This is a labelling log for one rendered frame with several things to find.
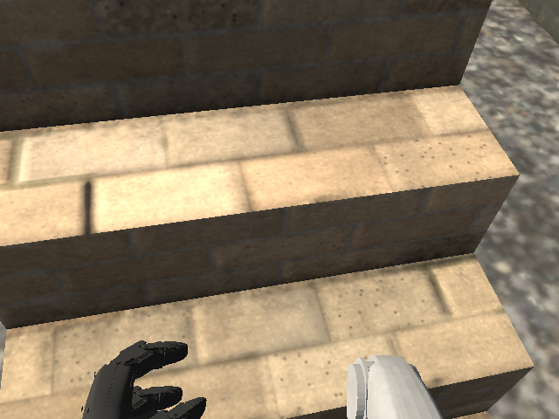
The left robot hand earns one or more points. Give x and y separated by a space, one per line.
113 395

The robot right thigh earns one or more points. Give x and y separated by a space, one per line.
386 387

